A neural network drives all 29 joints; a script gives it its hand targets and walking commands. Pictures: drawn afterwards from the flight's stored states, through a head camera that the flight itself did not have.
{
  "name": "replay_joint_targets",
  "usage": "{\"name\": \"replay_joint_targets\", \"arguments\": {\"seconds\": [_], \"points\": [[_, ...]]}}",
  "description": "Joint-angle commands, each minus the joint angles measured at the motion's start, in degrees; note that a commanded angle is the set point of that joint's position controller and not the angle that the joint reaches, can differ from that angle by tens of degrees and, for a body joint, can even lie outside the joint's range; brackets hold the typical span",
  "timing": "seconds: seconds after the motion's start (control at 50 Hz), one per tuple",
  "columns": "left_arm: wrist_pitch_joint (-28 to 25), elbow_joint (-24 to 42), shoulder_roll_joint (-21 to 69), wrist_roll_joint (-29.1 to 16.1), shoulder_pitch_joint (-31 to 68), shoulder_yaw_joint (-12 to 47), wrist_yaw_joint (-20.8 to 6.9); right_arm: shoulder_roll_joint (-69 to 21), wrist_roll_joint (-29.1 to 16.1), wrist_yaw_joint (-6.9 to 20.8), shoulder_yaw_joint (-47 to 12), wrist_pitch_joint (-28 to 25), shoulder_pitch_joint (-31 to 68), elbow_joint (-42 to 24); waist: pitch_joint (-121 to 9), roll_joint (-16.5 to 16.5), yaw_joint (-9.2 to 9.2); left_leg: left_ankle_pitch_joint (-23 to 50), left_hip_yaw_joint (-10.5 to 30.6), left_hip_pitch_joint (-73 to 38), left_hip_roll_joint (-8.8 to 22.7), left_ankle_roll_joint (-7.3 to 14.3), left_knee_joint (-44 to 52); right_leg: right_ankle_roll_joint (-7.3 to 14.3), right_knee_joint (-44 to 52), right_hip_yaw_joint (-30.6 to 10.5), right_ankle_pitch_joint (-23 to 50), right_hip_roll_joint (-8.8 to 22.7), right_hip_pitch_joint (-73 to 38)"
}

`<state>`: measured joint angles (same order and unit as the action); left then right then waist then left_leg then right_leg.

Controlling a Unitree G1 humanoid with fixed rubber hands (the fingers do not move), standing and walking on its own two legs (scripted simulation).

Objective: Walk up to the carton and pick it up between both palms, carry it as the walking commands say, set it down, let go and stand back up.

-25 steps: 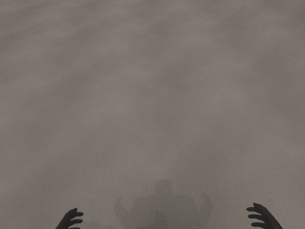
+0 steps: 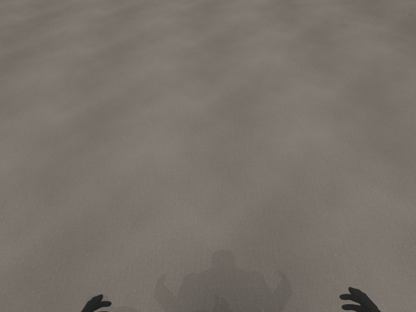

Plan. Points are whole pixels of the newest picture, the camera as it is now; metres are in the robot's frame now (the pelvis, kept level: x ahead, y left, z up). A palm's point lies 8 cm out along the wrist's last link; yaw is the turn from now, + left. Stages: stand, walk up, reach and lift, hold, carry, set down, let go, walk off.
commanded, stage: stand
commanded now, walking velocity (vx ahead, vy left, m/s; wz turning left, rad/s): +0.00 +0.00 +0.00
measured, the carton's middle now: out of the picture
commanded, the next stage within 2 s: walk up in 0.48 s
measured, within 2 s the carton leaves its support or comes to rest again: neither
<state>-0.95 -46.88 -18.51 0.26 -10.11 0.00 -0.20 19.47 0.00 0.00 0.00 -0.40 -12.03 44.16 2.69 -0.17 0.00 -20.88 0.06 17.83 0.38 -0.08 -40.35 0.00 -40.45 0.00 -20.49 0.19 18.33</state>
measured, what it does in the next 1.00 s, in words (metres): lifts its left foot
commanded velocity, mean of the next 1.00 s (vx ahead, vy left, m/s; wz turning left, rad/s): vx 0.00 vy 0.00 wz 0.00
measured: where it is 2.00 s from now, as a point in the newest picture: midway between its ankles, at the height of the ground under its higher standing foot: outside the picture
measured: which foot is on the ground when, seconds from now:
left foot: down 0.00-1.00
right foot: down 0.00-0.94, up 0.96-1.00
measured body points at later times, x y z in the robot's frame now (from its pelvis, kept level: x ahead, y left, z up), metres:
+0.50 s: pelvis -0.02 +0.00 +0.00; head -0.01 +0.00 +0.45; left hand +0.10 +0.28 -0.12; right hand +0.09 -0.29 -0.11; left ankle +0.01 +0.12 -0.72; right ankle +0.01 -0.12 -0.72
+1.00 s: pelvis -0.05 +0.05 +0.00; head -0.03 +0.08 +0.44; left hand +0.05 +0.39 -0.12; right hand +0.09 -0.25 -0.10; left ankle -0.03 +0.17 -0.72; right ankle +0.01 -0.10 -0.70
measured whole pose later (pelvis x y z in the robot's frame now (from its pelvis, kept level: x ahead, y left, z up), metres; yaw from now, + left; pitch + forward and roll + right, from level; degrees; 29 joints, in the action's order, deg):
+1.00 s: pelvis -0.05 +0.05 +0.00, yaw +8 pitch -3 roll -2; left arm 1.0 -52.4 -24.6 0.3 -3.9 0.0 -0.1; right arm 24.9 0.0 5.1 0.0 2.4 -11.9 48.8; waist 4.5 -1.2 0.0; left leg -21.0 1.7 20.7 0.6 0.6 -43.7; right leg -0.2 -46.2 4.0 -25.9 5.7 21.4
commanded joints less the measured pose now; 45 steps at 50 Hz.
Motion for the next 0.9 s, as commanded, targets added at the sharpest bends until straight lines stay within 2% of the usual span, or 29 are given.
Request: {"name": "replay_joint_targets", "arguments": {"seconds": [0.0, 0.02, 0.04, 0.06, 0.08, 0.1, 0.16, 0.18, 0.24, 0.26, 0.3, 0.36, 0.42, 0.46, 0.48, 0.5, 0.54, 0.58, 0.6, 0.62, 0.64, 0.66, 0.68, 0.7, 0.72, 0.76, 0.8, 0.84, 0.88], "points": [[-2.1, 1.7, -13.5, 0.6, 5.0, -3.4, 0.4, 13.2, 0.9, -0.4, 3.5, -2.9, 4.5, -0.7, -4.0, 0.3, 0.04, 11.4, 7.4, -2.0, 5.7, 3.8, 11.0, 3.7, 8.8, -5.5, 11.3, 4.9, -2.7], [-1.9, 0.6, -12.8, 0.4, 3.9, -3.6, 0.2, 13.2, 1.6, -0.5, 3.7, -3.2, 4.9, -1.0, -5.2, 3.7, 0.54, 11.5, 6.7, -2.8, 5.9, 3.8, 10.6, 3.9, 9.6, -5.0, 11.3, 5.2, -3.7], [-2.0, 0.3, -12.4, 0.6, 3.9, -3.5, 0.4, 13.4, 1.1, -0.6, 4.1, -3.1, 5.2, -0.8, -4.5, 0.2, 0.10, 12.1, 7.7, -2.6, 5.3, 4.0, 10.9, 4.5, 9.0, -5.7, 13.1, 5.2, -3.3], [-1.9, 0.9, -13.7, 0.3, 4.3, -3.7, 0.4, 12.8, 1.5, -0.8, 3.1, -3.1, 4.1, -0.9, -3.2, 2.2, 0.41, 11.2, 8.2, -0.8, 5.7, 4.1, 11.9, 3.9, 8.7, -5.5, 11.8, 4.7, -3.8], [-1.7, -0.2, -12.9, 0.3, 4.6, -3.4, 0.5, 13.2, 1.4, -0.7, 3.2, -2.9, 4.6, 0.3, -4.3, 1.2, 0.38, 11.4, 8.1, -1.4, 6.5, 4.4, 12.1, 3.8, 8.8, -5.2, 11.2, 4.8, -4.2], [-1.6, -0.4, -12.5, -0.5, 2.5, -2.9, 0.3, 13.1, 1.4, -0.6, 3.2, -3.2, 4.6, 0.6, -3.8, 4.0, 0.86, 11.7, 8.8, -1.3, 6.3, 4.8, 12.1, 3.8, 8.9, -5.2, 11.4, 5.2, -4.6], [-1.9, -0.4, -12.4, 0.3, 5.0, -3.4, 0.4, 12.9, 1.2, -0.5, 3.0, -3.3, 4.8, 0.7, -4.8, -1.5, 1.00, 12.7, 7.3, -3.2, 6.0, 3.5, 11.5, 4.0, 9.2, -5.9, 12.3, 5.5, -4.1], [-2.0, -0.4, -12.6, 0.2, 4.2, -3.5, 0.3, 13.4, 1.1, -0.5, 3.3, -3.4, 3.9, 1.1, -5.2, 1.6, 0.46, 12.5, 6.5, -3.9, 5.4, 3.5, 10.5, 4.4, 9.4, -6.0, 12.9, 5.5, -3.3], [-1.7, -1.8, -12.7, 0.4, 4.6, -3.2, 0.5, 12.9, 1.4, -0.6, 3.3, -2.6, 5.2, 1.6, -2.2, -1.4, 0.15, 12.3, 7.3, -1.8, 5.6, 3.9, 10.6, 4.4, 10.8, -6.7, 11.9, 6.0, -2.6], [-1.6, -1.5, -13.6, 0.6, 4.2, -3.6, 0.5, 13.0, 1.1, -0.7, 3.5, -2.7, 4.3, 1.6, -2.8, 1.2, 0.20, 10.5, 6.8, -2.0, 5.1, 3.9, 11.8, 4.3, 10.9, -7.2, 11.0, 6.0, -3.4], [-1.6, -1.7, -13.1, 0.6, 5.9, -3.5, 0.5, 13.4, 1.0, -0.9, 3.6, -2.7, 3.6, 2.0, -3.9, -1.2, 0.08, 8.0, 7.5, -1.6, 4.9, 3.5, 11.8, 3.8, 10.9, -6.4, 9.3, 5.5, -4.3], [-2.0, -2.7, -14.2, 0.2, 4.9, -3.9, 0.2, 12.3, 1.0, -0.6, 2.6, -3.1, 3.4, 2.7, -2.8, 2.4, -0.44, 9.9, 7.3, -1.9, 5.5, 3.5, 12.6, 3.4, 10.8, -6.5, 9.5, 4.8, -2.9], [-1.6, -3.8, -12.8, 0.2, 3.0, -3.1, 0.1, 12.8, 1.3, -0.5, 3.0, -3.0, 5.2, 2.9, -4.5, 1.3, 1.15, 8.6, 7.8, -2.1, 5.8, 4.1, 12.1, 4.2, 10.1, -5.6, 9.2, 5.3, -4.5], [-1.5, -3.9, -13.4, 0.1, 5.4, -3.4, 0.2, 12.1, 1.2, -0.5, 2.8, -3.1, 4.6, 2.8, -2.0, -0.4, 0.06, 9.4, 7.2, -1.3, 5.5, 3.8, 13.0, 3.7, 11.0, -7.0, 8.4, 5.5, -2.2], [-1.4, -3.7, -12.6, 0.2, 4.6, -3.2, 0.0, 12.6, 1.1, -0.6, 2.9, -2.9, 5.9, 3.2, -1.7, 3.7, 0.68, 8.4, 7.5, -1.1, 5.4, 3.8, 12.9, 4.0, 11.8, -6.7, 7.9, 5.1, -2.5], [-1.4, -3.1, -12.3, 0.1, 5.1, -2.8, -0.1, 13.1, 1.2, -0.8, 2.9, -3.0, 6.0, 2.6, -1.7, 0.7, 1.16, 6.9, 9.2, -0.5, 6.2, 4.5, 14.1, 4.0, 11.2, -6.2, 7.0, 4.9, -3.2], [-1.1, -4.0, -13.7, 0.7, 5.5, -3.4, 0.2, 13.9, 1.4, -0.8, 3.2, -2.7, 5.8, 3.1, -2.5, -0.5, 0.54, 5.5, 7.9, -1.3, 5.4, 3.5, 14.0, 3.5, 12.3, -6.1, 5.5, 5.1, -3.8], [-1.2, -3.8, -14.0, 0.2, 5.1, -2.9, 0.0, 12.0, 0.9, -0.8, 2.2, -2.7, 3.9, 3.8, 1.1, 1.1, 0.03, 2.7, 8.5, -0.9, 5.8, 3.7, 15.4, 4.0, 12.8, -7.6, 2.9, 5.0, -1.0], [-1.2, -4.7, -12.2, 0.0, 5.1, -2.7, -0.1, 13.0, 1.4, -0.8, 2.6, -2.7, 4.3, 4.2, -0.2, 4.7, -0.19, 3.5, 10.1, -0.3, 6.7, 4.3, 16.3, 3.7, 11.4, -5.9, 2.9, 4.4, -1.9], [-1.5, -5.0, -13.8, 0.1, 4.2, -3.0, 0.2, 12.0, 1.1, -0.6, 2.1, -2.9, 5.2, 3.9, -0.6, 5.4, 0.50, 1.9, 10.8, 0.4, 7.4, 3.7, 16.8, 3.4, 12.2, -7.1, 3.7, 4.4, -2.7], [-1.2, -4.7, -12.7, 0.1, 4.5, -2.7, 0.1, 12.4, 1.3, -0.6, 2.3, -3.0, 5.1, 3.8, -0.4, 3.2, 0.99, 0.6, 10.2, 1.6, 6.8, 3.8, 17.5, 3.7, 12.0, -6.1, 3.6, 4.2, -3.5], [-1.2, -2.8, -19.5, 0.9, 2.4, -6.6, 0.2, 19.1, 4.0, 2.1, 6.8, -0.5, 7.8, -2.3, -1.9, 0.4, 3.33, 20.1, 11.9, 13.5, 3.7, 4.6, 7.8, 6.4, 10.8, -7.1, 11.3, 7.9, -9.6], [-1.1, -3.2, -21.4, 0.7, -0.4, -7.3, 0.5, 17.1, 3.7, 3.1, 6.7, 0.3, 7.8, -3.7, -1.9, -5.3, 3.47, 22.5, 7.1, 20.0, 1.8, 3.8, 0.5, 9.9, 14.4, -12.3, 11.1, 14.7, -12.8], [-1.3, -2.4, -23.1, 0.8, -1.7, -7.7, 0.7, 14.4, 3.6, 3.5, 6.5, 0.9, 7.9, -5.0, -4.6, -11.9, 3.51, 1.8, 1.8, 20.5, 1.0, 2.4, -8.0, 14.1, 22.9, -18.3, 12.7, 25.4, -12.4], [-1.4, -1.4, -23.6, 1.2, 1.4, -7.8, 1.0, 14.8, 4.3, 3.8, 7.0, 1.6, 9.2, -6.1, -2.3, -9.8, 2.69, -6.8, 3.4, 21.0, 2.2, 1.7, -17.1, 17.1, 25.5, -21.4, 13.8, 30.6, -8.1], [-1.5, 0.6, -22.0, 1.1, 6.6, -7.8, 1.3, 15.6, 4.1, 4.9, 7.1, 2.0, 5.7, -4.6, -0.8, -7.3, -0.33, -3.4, 5.9, 16.1, 3.4, 1.2, -19.6, 15.1, 24.4, -16.2, 10.7, 26.7, -0.5], [-1.7, 0.5, -22.1, 1.3, 8.8, -7.6, 1.0, 15.3, 3.6, 5.6, 7.1, 2.1, 2.6, -2.9, -0.3, -8.4, -1.22, -2.1, 3.8, 13.6, 3.7, 0.6, -14.7, 13.4, 22.0, -9.6, 8.3, 22.9, 0.3], [-1.5, 0.3, -24.1, 1.8, 8.8, -7.9, 0.5, 15.8, 3.3, 5.9, 7.2, 2.2, 2.8, -2.8, -1.3, -11.9, -1.37, -3.6, 2.3, 10.7, 3.9, 1.2, -9.3, 12.6, 19.3, -8.2, 9.0, 23.2, -0.2], [-1.3, 1.1, -24.0, 1.5, 12.3, -7.8, 0.2, 16.0, 3.8, 6.2, 7.0, 1.9, 1.3, -1.7, -2.9, -8.6, -4.09, 1.2, -0.4, 5.6, 3.5, 2.2, 2.7, 10.3, 12.6, -2.7, 9.1, 20.7, 1.4]]}}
